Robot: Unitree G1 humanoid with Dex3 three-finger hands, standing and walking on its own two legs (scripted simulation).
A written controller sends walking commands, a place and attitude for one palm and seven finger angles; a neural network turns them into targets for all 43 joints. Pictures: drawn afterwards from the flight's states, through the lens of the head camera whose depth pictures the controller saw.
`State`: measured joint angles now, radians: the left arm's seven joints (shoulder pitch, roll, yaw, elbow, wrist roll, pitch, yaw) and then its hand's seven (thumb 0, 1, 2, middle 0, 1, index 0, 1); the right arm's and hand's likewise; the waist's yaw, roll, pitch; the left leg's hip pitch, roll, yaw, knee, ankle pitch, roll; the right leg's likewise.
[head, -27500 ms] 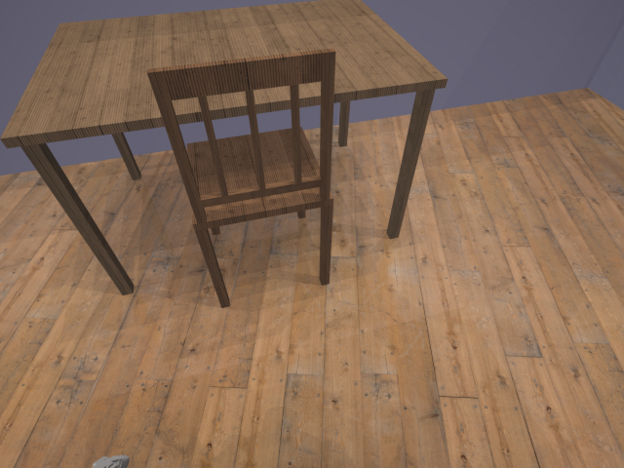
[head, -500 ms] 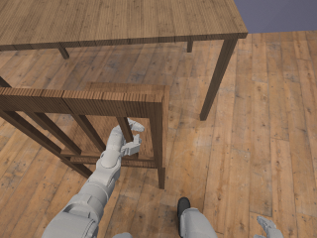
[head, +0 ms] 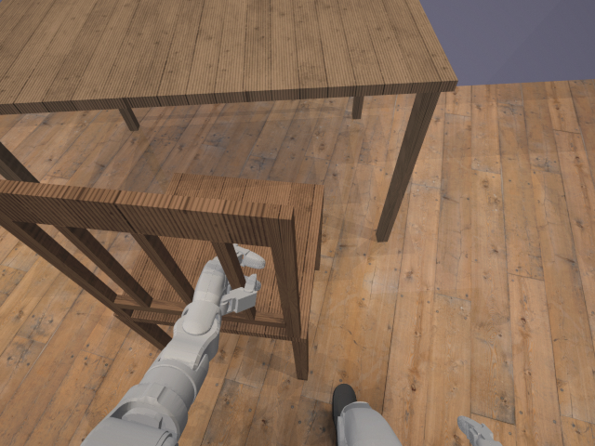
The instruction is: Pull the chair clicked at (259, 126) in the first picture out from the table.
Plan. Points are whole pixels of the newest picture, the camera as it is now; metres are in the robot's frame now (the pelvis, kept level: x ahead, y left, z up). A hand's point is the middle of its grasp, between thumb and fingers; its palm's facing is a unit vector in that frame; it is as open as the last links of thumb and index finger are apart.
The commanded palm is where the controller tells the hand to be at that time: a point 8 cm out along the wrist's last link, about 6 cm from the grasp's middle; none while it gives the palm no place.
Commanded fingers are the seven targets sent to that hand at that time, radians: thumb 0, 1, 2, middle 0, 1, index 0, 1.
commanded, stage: step backward, pulling the chair out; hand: left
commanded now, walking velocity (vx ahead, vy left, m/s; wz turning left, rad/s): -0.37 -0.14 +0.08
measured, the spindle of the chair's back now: (175, 276) +0.37 +0.20 -0.06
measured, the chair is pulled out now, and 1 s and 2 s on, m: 0.29 0.30 0.41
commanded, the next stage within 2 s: none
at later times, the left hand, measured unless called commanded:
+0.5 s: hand (250, 294) +0.33 +0.08 -0.06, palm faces -0.10 -0.98 -0.16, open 5.0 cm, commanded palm +0.33 +0.13 -0.05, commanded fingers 0.00 0.90 0.90 -0.50 -1.45 -0.50 -1.45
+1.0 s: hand (248, 299) +0.33 +0.08 -0.05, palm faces -0.08 -0.99 -0.13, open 5.0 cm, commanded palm +0.30 +0.13 -0.05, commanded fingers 0.00 0.90 0.90 -0.50 -1.45 -0.50 -1.45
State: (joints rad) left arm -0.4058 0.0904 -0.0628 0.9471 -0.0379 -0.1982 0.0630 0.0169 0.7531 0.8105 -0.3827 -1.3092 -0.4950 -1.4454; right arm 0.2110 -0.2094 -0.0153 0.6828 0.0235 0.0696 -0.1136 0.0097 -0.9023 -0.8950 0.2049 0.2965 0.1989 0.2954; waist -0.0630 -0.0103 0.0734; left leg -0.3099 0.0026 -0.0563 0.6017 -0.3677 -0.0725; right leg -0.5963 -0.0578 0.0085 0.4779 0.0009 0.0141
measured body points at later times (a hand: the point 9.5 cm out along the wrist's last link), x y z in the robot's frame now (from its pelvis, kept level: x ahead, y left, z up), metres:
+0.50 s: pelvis +0.00 -0.01 -0.01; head +0.06 -0.04 +0.44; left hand +0.34 +0.13 -0.04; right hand +0.09 -0.27 -0.14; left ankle -0.03 +0.17 -0.72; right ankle +0.17 -0.12 -0.72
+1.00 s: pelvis -0.02 -0.02 +0.00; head +0.07 -0.03 +0.44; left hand +0.33 +0.13 -0.04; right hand +0.08 -0.28 -0.14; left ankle -0.05 +0.12 -0.71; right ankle +0.08 -0.12 -0.72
